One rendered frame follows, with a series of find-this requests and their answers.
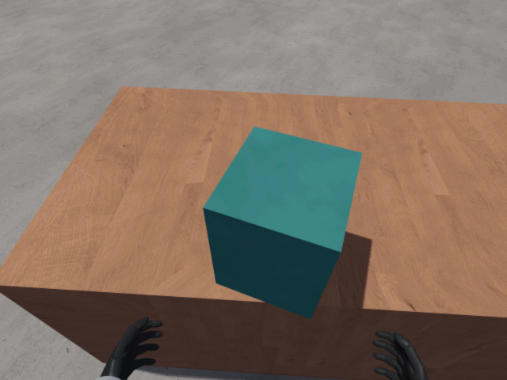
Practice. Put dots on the right robot hand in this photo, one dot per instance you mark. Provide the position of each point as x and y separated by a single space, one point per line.
408 364

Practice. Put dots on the carton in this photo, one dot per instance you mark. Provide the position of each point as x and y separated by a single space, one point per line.
276 221

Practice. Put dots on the pedestal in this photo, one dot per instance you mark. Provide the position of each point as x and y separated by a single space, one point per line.
122 236

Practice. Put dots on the left robot hand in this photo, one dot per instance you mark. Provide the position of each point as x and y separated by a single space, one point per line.
121 362

